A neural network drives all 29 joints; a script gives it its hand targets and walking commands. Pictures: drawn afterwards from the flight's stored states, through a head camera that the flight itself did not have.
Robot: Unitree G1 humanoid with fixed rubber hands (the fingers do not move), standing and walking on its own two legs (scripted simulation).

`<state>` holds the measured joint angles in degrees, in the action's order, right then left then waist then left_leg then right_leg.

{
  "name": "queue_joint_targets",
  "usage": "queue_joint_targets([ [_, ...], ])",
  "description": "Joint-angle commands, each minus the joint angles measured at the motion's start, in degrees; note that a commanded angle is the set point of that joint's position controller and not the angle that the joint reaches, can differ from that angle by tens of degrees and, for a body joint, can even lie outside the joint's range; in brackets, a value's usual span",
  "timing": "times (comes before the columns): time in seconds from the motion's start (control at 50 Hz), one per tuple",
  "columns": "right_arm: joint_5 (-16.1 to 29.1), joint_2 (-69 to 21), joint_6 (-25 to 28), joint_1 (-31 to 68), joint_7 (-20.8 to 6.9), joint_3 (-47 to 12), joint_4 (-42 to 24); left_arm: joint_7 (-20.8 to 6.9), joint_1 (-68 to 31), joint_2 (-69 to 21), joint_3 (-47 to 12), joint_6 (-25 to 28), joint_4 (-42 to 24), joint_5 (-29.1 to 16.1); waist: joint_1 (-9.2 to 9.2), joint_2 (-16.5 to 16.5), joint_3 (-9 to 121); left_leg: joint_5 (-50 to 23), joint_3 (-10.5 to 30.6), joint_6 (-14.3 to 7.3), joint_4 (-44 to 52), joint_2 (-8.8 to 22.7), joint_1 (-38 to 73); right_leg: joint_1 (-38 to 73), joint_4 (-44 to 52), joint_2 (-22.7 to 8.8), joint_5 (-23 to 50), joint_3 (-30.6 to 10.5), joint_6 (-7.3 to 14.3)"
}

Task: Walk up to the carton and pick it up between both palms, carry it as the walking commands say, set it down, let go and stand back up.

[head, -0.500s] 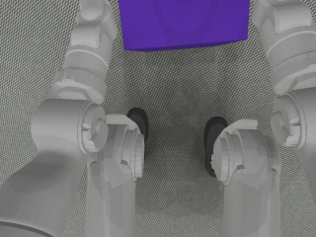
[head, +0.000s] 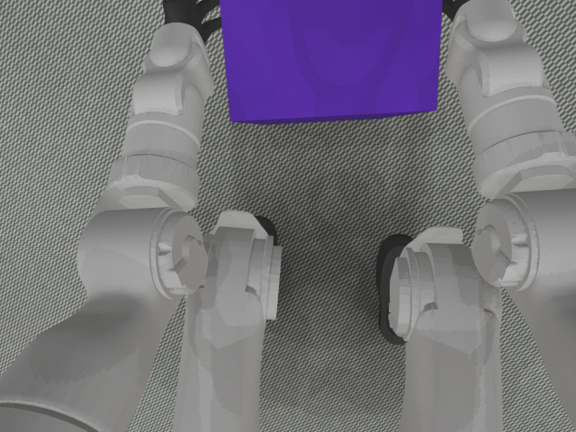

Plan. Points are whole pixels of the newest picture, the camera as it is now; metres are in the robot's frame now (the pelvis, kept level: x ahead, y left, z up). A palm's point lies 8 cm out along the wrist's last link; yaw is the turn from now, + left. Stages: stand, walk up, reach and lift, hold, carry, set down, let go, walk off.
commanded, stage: reach and lift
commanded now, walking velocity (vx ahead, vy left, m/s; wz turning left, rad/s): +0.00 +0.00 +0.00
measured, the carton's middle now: (323, 32) +0.53 +0.03 -0.25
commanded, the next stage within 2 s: none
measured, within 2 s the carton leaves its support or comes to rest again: neither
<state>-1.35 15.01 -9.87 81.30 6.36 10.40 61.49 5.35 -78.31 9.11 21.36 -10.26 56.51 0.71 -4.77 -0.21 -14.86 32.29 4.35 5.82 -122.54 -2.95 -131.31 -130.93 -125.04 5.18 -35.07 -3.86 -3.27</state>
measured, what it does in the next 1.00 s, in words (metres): rises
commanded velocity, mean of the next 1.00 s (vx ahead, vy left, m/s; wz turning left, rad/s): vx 0.00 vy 0.00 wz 0.00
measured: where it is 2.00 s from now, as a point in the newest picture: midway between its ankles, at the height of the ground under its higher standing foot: (323, 295)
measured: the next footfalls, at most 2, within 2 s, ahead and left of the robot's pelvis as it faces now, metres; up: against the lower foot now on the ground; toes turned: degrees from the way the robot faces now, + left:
none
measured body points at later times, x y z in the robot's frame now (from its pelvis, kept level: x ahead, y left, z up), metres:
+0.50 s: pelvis -0.03 +0.01 +0.03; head +0.35 +0.02 +0.26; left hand +0.53 +0.19 -0.14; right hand +0.57 -0.10 -0.14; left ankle +0.11 +0.15 -0.34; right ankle +0.10 -0.13 -0.34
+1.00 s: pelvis -0.03 +0.00 +0.06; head +0.34 +0.01 +0.31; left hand +0.52 +0.18 -0.08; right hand +0.56 -0.11 -0.08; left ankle +0.11 +0.15 -0.34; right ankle +0.10 -0.13 -0.34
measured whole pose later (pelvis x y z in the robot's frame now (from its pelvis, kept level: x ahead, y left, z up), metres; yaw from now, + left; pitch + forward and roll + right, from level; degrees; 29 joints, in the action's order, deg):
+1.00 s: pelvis -0.03 +0.00 +0.06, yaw -1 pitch +28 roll +1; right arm -2.2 14.0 -21.1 86.0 5.4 13.8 46.8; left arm 8.5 -79.1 4.5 27.1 -21.1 34.6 4.9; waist -4.1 -1.5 -29.7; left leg 30.3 5.8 7.0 -113.3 -5.1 -111.3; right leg -111.7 -115.4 7.4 -31.8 -4.8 -3.9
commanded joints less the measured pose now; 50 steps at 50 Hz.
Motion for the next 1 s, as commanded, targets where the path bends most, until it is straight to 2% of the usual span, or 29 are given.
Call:
queue_joint_targets([
  [0.0,6.06,-51.14,2.72,34.25,-14.24,-17.90,-11.89,-13.71,-35.79,-48.02,-21.97,2.45,-12.76,-6.64,0.17,-6.18,70.83,-25.43,-10.82,-3.13,5.12,-3.52,33.91,34.94,8.53,2.76,26.53,7.74,1.83],
  [0.08,8.73,-53.74,2.86,38.09,-13.49,-21.56,-18.60,-12.25,-37.70,-50.45,-23.79,1.95,-14.90,-7.27,-3.38,-4.64,79.88,-29.40,-12.50,-1.99,5.69,-4.20,41.04,39.25,10.15,3.04,28.01,8.40,1.35],
  [0.12,8.04,-50.92,2.23,41.93,-13.04,-19.69,-18.02,-12.30,-37.91,-51.08,-21.47,0.35,-10.28,-6.05,-1.73,-3.79,73.93,-20.48,-11.55,-3.13,6.99,-3.80,36.37,34.64,11.40,2.65,19.57,8.98,1.59],
  [0.14,8.19,-54.10,1.18,41.57,-13.26,-20.57,-15.65,-12.51,-36.89,-50.19,-19.42,-0.19,-11.41,-4.37,-4.82,-5.76,76.20,-19.92,-11.96,-3.39,7.55,-4.42,38.35,37.49,10.52,2.63,18.25,8.94,1.22],
  [0.18,7.16,-55.07,0.46,43.14,-13.35,-20.34,-18.12,-12.54,-39.49,-53.28,-22.25,-0.59,-13.60,-6.25,-1.92,-6.82,80.02,-19.92,-12.35,-2.81,7.78,-4.39,39.71,38.60,11.85,3.18,18.46,9.48,1.32],
  [0.22,8.08,-55.33,-0.51,44.78,-13.76,-21.14,-20.86,-13.09,-40.27,-53.92,-20.67,-2.24,-13.98,-4.59,-3.36,-6.29,86.10,-18.67,-13.59,-3.18,8.73,-4.67,41.93,42.21,12.52,3.64,18.03,9.31,1.43],
  [0.24,7.40,-56.23,-1.12,46.42,-13.27,-21.20,-20.86,-13.55,-40.46,-53.48,-20.10,-2.84,-12.48,-5.26,-2.07,-9.87,85.97,-17.61,-13.01,-3.34,8.29,-4.75,40.17,43.33,12.66,3.42,17.48,10.04,0.94],
  [0.26,7.14,-57.42,-1.69,45.07,-13.68,-19.02,-18.06,-13.42,-39.07,-55.16,-20.11,-3.38,-12.61,-4.02,-3.21,-5.46,84.44,-18.08,-14.02,-2.81,9.39,-4.74,40.06,43.67,12.65,3.19,18.46,9.35,1.28],
  [0.3,9.40,-54.15,-1.78,49.05,-13.88,-22.54,-25.41,-13.54,-43.26,-56.88,-25.24,-4.31,-19.72,-7.11,-0.48,-3.04,99.89,-23.41,-12.53,-2.03,9.39,-4.20,51.37,49.37,11.53,3.49,22.61,10.27,1.46],
  [0.34,10.71,-54.21,-2.11,52.14,-13.30,-23.63,-29.40,-13.07,-44.47,-58.14,-28.05,-5.12,-21.90,-8.84,-1.09,-2.16,108.25,-25.80,-12.57,-1.53,9.22,-5.16,54.11,54.20,11.84,3.00,25.63,11.00,1.53],
  [0.36,8.47,-53.29,-2.85,49.04,-13.22,-21.24,-24.39,-13.14,-48.08,-57.61,-29.21,-4.90,-21.70,-10.28,3.17,-1.63,106.76,-21.94,-13.02,-1.37,8.95,-4.76,54.16,51.44,12.77,2.97,21.76,10.83,1.76],
  [0.44,6.60,-56.64,-4.57,46.32,-14.95,-17.97,-23.16,-13.56,-50.74,-59.17,-29.36,-6.30,-23.06,-8.65,4.28,-0.33,100.93,-20.11,-12.45,-2.01,11.32,-5.36,52.21,48.49,13.95,3.29,19.92,11.02,2.37],
  [0.46,4.46,-55.35,-5.72,40.45,-15.56,-16.22,-15.92,-13.62,-51.46,-56.12,-29.57,-6.35,-23.53,-7.64,5.70,-0.64,94.23,-18.28,-11.57,-1.61,11.58,-4.08,50.81,43.96,13.49,2.93,17.87,11.58,2.56],
  [0.48,5.03,-55.62,-5.18,43.88,-15.83,-16.20,-21.13,-13.61,-47.97,-60.08,-29.50,-7.08,-23.70,-7.08,4.59,2.46,97.23,-18.51,-12.10,-1.59,12.87,-5.16,52.57,45.83,13.94,3.00,17.75,11.72,2.88],
  [0.5,3.95,-55.81,-5.91,42.44,-16.37,-15.49,-17.19,-13.58,-48.64,-57.78,-28.80,-7.28,-20.79,-6.04,5.59,-0.32,92.01,-17.17,-11.15,-1.44,13.04,-4.16,51.58,42.13,14.69,3.30,15.88,11.82,2.87],
  [0.52,5.30,-55.58,-5.60,44.16,-16.82,-15.37,-20.81,-13.60,-51.41,-57.90,-28.97,-7.24,-25.43,-6.76,4.50,3.49,96.45,-16.84,-11.70,-1.49,12.56,-4.35,53.55,43.39,14.88,3.00,15.49,10.35,3.63],
  [0.58,6.27,-57.42,-5.43,44.52,-17.72,-15.61,-22.05,-12.51,-47.88,-58.68,-29.65,-7.19,-23.39,-5.83,2.54,3.81,99.24,-22.77,-10.94,-1.74,13.52,-4.48,61.14,40.99,14.20,4.05,18.20,11.64,3.13],
  [0.64,5.14,-58.66,-6.61,44.28,-18.73,-17.22,-20.56,-12.36,-41.54,-58.77,-25.22,-7.96,-19.19,-2.47,-0.44,-0.39,94.65,-20.02,-12.54,-2.32,14.19,-5.75,56.02,41.26,16.25,4.11,15.42,11.13,1.77],
  [0.66,4.01,-61.13,-7.19,39.95,-19.15,-16.01,-15.92,-12.83,-41.50,-58.16,-24.47,-7.73,-18.86,-1.95,0.35,-2.48,90.45,-19.33,-13.01,-2.62,15.03,-5.43,52.33,40.87,16.68,4.27,15.53,11.57,1.77],
  [0.7,6.03,-61.20,-7.35,43.01,-18.90,-20.40,-21.09,-12.96,-43.25,-58.37,-24.73,-8.10,-20.77,-2.33,-2.45,-3.14,99.36,-21.55,-12.95,-2.48,14.84,-5.12,56.35,46.89,16.88,4.07,18.54,10.72,1.42],
  [0.8,11.29,-63.20,-7.51,48.31,-16.22,-27.01,-32.56,-12.42,-46.45,-57.50,-31.47,-8.13,-31.73,-6.82,-3.10,-5.32,119.32,-30.54,-12.73,-2.39,13.57,-5.85,61.40,61.29,15.86,4.23,30.30,9.97,0.19],
  [0.82,10.46,-61.43,-7.61,46.36,-15.49,-26.11,-31.20,-12.50,-47.83,-55.80,-31.71,-8.53,-30.45,-8.03,-0.48,-6.78,117.07,-29.01,-12.45,-2.42,13.59,-5.28,57.85,62.81,16.22,4.02,31.11,9.81,0.32],
  [0.84,10.98,-64.04,-8.13,45.78,-14.84,-28.19,-31.33,-12.65,-49.40,-55.37,-32.56,-8.16,-33.71,-8.77,-2.31,-8.56,120.71,-28.07,-12.97,-2.52,13.87,-5.69,59.30,65.79,16.70,4.05,30.39,9.35,0.13],
  [0.86,9.68,-62.64,-8.62,42.42,-14.92,-25.11,-26.72,-12.78,-48.00,-52.81,-31.64,-8.66,-32.03,-6.87,-3.26,-4.18,114.09,-25.00,-13.84,-2.34,14.57,-5.46,56.63,62.16,17.57,3.98,26.24,8.54,0.71],
  [0.88,6.93,-60.18,-9.05,41.64,-15.03,-21.97,-23.02,-13.18,-45.06,-55.43,-29.98,-9.61,-25.30,-5.79,-0.89,-5.30,105.07,-20.24,-12.66,-2.92,15.92,-5.14,53.85,56.23,18.19,4.08,20.85,9.64,0.58],
  [0.9,8.19,-63.37,-9.05,41.26,-15.45,-22.35,-22.80,-13.32,-45.65,-56.99,-30.39,-10.08,-26.03,-4.68,-2.81,-2.01,104.22,-18.31,-13.77,-2.61,16.37,-4.80,53.92,56.10,19.17,3.99,19.10,8.85,1.44],
  [0.92,8.25,-64.36,-8.95,40.70,-15.21,-22.53,-24.11,-13.55,-41.44,-56.74,-28.60,-9.93,-24.56,-4.31,-3.64,-4.13,104.68,-18.34,-13.69,-3.13,17.48,-5.42,52.75,58.03,20.44,4.47,18.90,8.25,0.87],
  [0.94,6.15,-63.37,-9.29,40.01,-15.93,-18.94,-19.13,-14.22,-45.87,-57.43,-27.22,-10.14,-24.92,-3.36,-2.83,-4.28,98.87,-15.29,-13.68,-3.09,18.30,-5.48,48.83,54.23,20.92,4.19,16.96,8.44,1.28],
  [0.98,5.69,-66.64,-9.06,39.00,-15.31,-19.89,-22.86,-14.84,-43.01,-60.85,-27.65,-10.06,-26.86,-4.13,-2.22,-4.38,108.60,-19.63,-14.79,-2.19,18.76,-6.44,53.06,61.58,22.46,4.68,21.52,8.41,1.04],
])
